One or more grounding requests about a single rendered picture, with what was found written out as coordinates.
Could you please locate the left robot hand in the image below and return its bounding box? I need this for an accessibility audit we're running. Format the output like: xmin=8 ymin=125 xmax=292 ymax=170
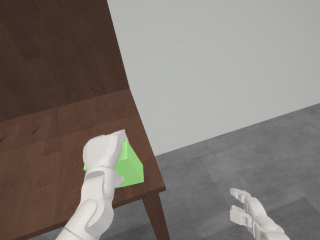
xmin=83 ymin=129 xmax=129 ymax=188

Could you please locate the right robot hand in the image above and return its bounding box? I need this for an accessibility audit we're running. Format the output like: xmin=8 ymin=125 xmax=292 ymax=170
xmin=229 ymin=188 xmax=267 ymax=234

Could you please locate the table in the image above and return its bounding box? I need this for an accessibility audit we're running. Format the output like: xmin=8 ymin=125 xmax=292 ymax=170
xmin=0 ymin=0 xmax=170 ymax=240

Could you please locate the sponge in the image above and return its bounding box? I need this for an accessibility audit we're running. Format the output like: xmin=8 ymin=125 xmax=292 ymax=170
xmin=84 ymin=141 xmax=144 ymax=188

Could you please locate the right robot forearm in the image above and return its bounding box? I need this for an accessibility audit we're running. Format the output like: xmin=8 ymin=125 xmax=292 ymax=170
xmin=252 ymin=215 xmax=290 ymax=240

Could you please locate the left robot forearm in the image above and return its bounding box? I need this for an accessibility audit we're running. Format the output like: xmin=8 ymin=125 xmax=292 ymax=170
xmin=55 ymin=166 xmax=116 ymax=240

